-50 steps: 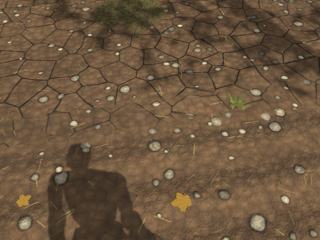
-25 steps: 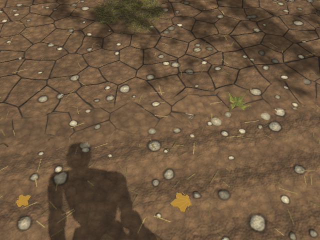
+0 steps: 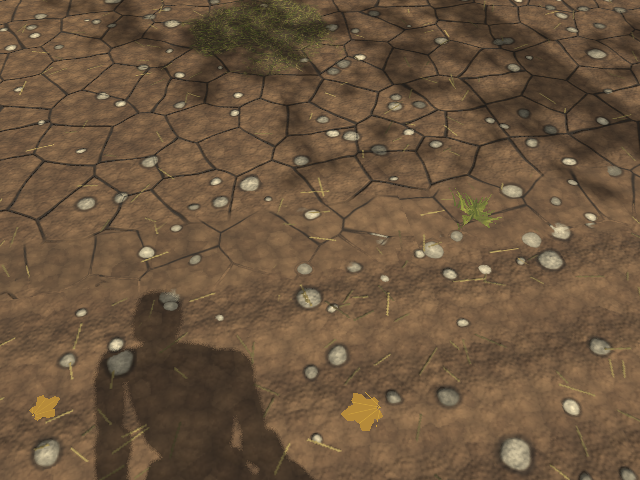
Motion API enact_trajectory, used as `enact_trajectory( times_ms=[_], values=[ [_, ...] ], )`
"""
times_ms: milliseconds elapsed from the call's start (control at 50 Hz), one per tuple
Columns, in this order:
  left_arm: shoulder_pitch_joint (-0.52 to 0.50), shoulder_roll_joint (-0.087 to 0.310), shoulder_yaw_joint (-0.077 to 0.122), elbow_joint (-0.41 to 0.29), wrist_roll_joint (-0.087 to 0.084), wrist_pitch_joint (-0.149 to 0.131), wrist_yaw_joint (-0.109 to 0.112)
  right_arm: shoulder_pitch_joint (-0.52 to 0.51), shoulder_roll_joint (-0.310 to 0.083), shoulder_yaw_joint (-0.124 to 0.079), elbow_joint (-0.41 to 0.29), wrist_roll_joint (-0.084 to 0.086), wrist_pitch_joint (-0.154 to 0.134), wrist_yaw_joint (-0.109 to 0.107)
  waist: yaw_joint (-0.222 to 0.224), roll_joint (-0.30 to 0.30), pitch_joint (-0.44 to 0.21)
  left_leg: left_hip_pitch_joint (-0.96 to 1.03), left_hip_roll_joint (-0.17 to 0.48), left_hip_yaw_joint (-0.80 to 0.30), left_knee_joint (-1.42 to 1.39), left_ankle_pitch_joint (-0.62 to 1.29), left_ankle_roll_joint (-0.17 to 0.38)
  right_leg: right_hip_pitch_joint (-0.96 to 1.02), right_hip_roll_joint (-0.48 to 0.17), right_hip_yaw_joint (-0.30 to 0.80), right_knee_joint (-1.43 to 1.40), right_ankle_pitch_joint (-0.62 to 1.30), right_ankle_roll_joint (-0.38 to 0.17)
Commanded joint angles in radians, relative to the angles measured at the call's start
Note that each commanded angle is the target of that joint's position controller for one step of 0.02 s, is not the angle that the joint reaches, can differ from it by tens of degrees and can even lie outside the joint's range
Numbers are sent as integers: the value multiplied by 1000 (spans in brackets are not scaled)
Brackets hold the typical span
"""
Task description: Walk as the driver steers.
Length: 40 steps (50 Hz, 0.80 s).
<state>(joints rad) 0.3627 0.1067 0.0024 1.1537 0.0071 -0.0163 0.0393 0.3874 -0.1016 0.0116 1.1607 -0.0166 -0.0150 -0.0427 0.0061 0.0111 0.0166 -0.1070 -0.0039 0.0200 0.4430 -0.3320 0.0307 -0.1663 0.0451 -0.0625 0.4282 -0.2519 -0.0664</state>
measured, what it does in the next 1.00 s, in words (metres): walks ahead: left foot, then right foot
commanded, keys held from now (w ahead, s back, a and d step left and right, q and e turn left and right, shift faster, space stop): w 1.00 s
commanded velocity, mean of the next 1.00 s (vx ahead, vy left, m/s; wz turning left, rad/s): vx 0.42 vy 0.00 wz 0.00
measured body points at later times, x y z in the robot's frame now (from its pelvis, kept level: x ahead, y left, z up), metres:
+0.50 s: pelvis +0.15 +0.06 +0.00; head +0.17 +0.07 +0.45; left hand +0.25 +0.29 -0.15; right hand +0.04 -0.15 -0.13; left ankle +0.05 +0.12 -0.74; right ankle +0.22 -0.07 -0.67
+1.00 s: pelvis +0.43 +0.02 +0.00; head +0.45 +0.02 +0.45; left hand +0.37 +0.26 -0.14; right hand +0.54 -0.21 -0.14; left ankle +0.53 +0.18 -0.67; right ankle +0.40 -0.02 -0.74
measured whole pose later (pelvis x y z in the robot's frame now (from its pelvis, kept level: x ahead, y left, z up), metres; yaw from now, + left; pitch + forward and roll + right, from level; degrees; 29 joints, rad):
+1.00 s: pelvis +0.43 +0.02 +0.00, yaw +0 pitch +0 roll -1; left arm 0.44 0.17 0.04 1.09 0.01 -0.10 0.00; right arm 0.17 -0.19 -0.05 0.95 -0.03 -0.05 0.03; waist 0.02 0.03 0.04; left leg -0.63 0.12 0.01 0.98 -0.13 0.05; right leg -0.05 0.10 -0.11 0.24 -0.20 -0.12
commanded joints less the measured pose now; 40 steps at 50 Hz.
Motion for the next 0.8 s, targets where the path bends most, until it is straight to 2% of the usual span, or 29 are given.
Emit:
enact_trajectory(
  times_ms=[20,60,80,120,140,180,220,240,260,280,300,320,340,360,400,460,520,580,620,640,660,680,700,720,740,760,780,800],
  values=[
    [154,122,36,2,1,8,-5,55,-52,-14,-37,-14,-2,11,36,-82,185,-288,2,-17,62,-274,62,-29,-187,289,-178,-534,-108],
    [226,149,53,15,6,6,-9,-3,-26,-9,-79,-27,-17,24,64,-138,201,-373,-4,57,224,-165,56,-1,-326,486,-287,-624,-188],
    [220,153,57,11,12,2,-11,-32,-40,-14,-99,-27,-26,30,63,-123,201,-380,18,44,288,-136,56,-25,-362,531,-319,-593,-211],
    [178,169,64,-11,19,-12,-15,-51,-61,-26,-128,-19,-41,44,39,-92,169,-393,45,12,362,-159,59,-30,-376,522,-334,-489,-217],
    [142,170,64,-23,15,-19,-16,-44,-60,-30,-136,-14,-48,49,17,-89,158,-367,55,6,333,-148,60,-43,-362,475,-327,-431,-198],
    [70,164,64,-46,2,-29,-18,-5,-47,-35,-132,-3,-57,53,-29,-84,136,-215,28,44,196,-74,57,-112,-287,332,-292,-316,-147],
    [24,162,66,-61,-7,-31,-19,127,-31,-42,-81,4,-58,50,-88,-64,116,57,-38,108,27,43,50,-260,-200,208,-179,-299,-115],
    [8,144,61,-74,-2,-38,-21,205,-54,-52,-56,-1,-60,43,-115,-23,102,190,-20,68,-25,12,50,-353,-156,155,-68,-300,-95],
    [-31,82,43,-104,2,-48,-28,309,-125,-70,-44,-17,-67,32,-160,158,78,284,189,-230,-198,-190,77,-464,-59,36,224,-248,-53],
    [-40,67,38,-143,10,-52,-37,386,-215,-93,-31,-9,-58,31,-162,292,97,281,384,-599,-356,-458,167,-620,7,-35,474,-292,-41],
    [-52,120,50,-150,42,-51,-49,295,-186,-87,-47,-11,-47,28,-97,156,174,152,404,-621,-360,-493,196,-628,-66,33,625,-241,-52],
    [-67,108,49,-155,40,-55,-59,199,-167,-79,-81,-6,-52,34,-54,69,195,86,367,-538,-364,-412,184,-623,-95,61,660,-151,-52],
    [-56,90,45,-148,28,-61,-66,144,-158,-75,-100,-3,-61,37,-24,36,187,63,320,-438,-372,-265,164,-589,-115,70,652,-71,-41],
    [-55,95,49,-144,26,-62,-72,123,-143,-69,-109,0,-72,36,-7,20,166,68,288,-360,-376,-134,149,-564,-124,64,636,-16,-28],
    [-63,101,55,-142,26,-51,-77,154,-116,-57,-91,1,-86,32,-1,29,130,111,231,-225,-352,130,126,-555,-117,31,622,53,-9],
    [-156,93,55,-178,22,-37,-75,228,-107,-46,-60,0,-93,31,-12,62,116,150,201,-119,-305,465,121,-594,-104,-12,587,95,6],
    [-322,80,44,-246,17,-35,-75,232,-107,-36,-59,-3,-96,29,-35,78,143,115,177,-63,-299,612,120,-565,-81,-53,414,149,14],
    [-409,82,34,-282,7,-36,-75,238,-131,-38,-54,-3,-102,23,-46,105,148,110,181,-31,-292,715,120,-450,-49,-91,233,184,-10],
    [-391,109,40,-288,7,-38,-67,221,-154,-43,-52,-4,-107,21,-21,112,124,147,200,-14,-237,899,118,-356,-23,-101,178,164,-48],
    [-344,127,48,-278,8,-42,-60,204,-169,-47,-53,-3,-109,19,7,115,90,172,207,-4,-171,1031,114,-290,0,-104,169,142,-70],
    [-247,149,59,-250,7,-48,-52,188,-184,-52,-54,-5,-107,16,51,116,36,195,208,5,-56,1126,109,-197,23,-98,158,117,-91],
    [-99,169,74,-200,8,-55,-45,168,-196,-56,-57,-3,-102,16,113,107,-41,183,199,14,113,1121,102,-47,37,-91,104,134,-110],
    [46,203,91,-154,22,-62,-37,156,-193,-57,-64,3,-98,20,172,86,-112,59,168,28,323,931,95,162,-23,-32,61,125,-131],
    [178,295,114,-137,44,-64,-33,181,-136,-47,-90,4,-95,26,186,-49,-232,-125,85,66,665,419,90,354,-290,279,43,-33,-176],
    [136,317,121,-144,31,-51,-45,278,-78,-50,-95,38,-90,42,101,-225,-304,-432,-89,-15,981,-169,66,489,-475,800,-159,-147,-316],
    [-2,277,112,-165,5,-48,-52,170,-142,-60,-122,16,-84,40,64,-91,-159,-523,-1,-79,991,-68,83,346,-431,707,-217,-277,-282],
    [-82,200,91,-180,-1,-56,-55,63,-153,-65,-151,5,-87,44,52,-31,-38,-530,38,-70,935,17,85,198,-396,563,-244,-231,-248],
    [-101,151,76,-169,6,-67,-56,39,-132,-65,-154,3,-87,46,16,24,33,-484,70,-68,865,57,83,78,-353,456,-272,-94,-214]
  ],
)
Keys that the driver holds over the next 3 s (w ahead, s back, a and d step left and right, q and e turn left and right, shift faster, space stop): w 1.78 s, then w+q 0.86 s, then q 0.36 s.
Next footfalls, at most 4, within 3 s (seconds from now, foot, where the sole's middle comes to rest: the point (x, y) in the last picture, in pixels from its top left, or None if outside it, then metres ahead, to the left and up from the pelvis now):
0.24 left None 0.09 0.12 -0.78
0.70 right None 0.44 -0.02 -0.78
1.26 left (280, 380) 0.76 0.13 -0.78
1.82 right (351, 276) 1.07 -0.04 -0.78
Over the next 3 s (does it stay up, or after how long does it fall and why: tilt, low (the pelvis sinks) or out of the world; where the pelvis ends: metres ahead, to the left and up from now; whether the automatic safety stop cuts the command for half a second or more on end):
stays up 1.48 0.16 -0.02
